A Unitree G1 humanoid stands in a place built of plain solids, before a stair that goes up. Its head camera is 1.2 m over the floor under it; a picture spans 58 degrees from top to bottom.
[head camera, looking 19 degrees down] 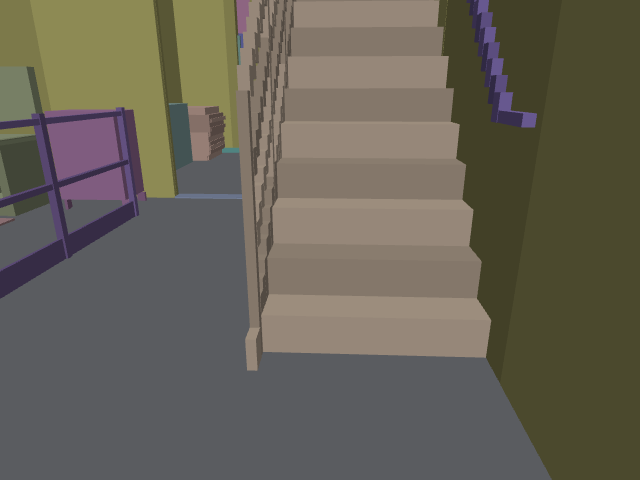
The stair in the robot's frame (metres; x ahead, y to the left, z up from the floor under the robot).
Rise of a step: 0.20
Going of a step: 0.22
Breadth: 1.16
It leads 3 degrees to the right of straight ahead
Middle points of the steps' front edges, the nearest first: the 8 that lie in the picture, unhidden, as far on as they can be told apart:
1.79 -0.26 0.20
2.01 -0.27 0.41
2.23 -0.28 0.61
2.45 -0.29 0.81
2.68 -0.30 1.01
2.90 -0.31 1.22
3.12 -0.32 1.42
3.34 -0.33 1.62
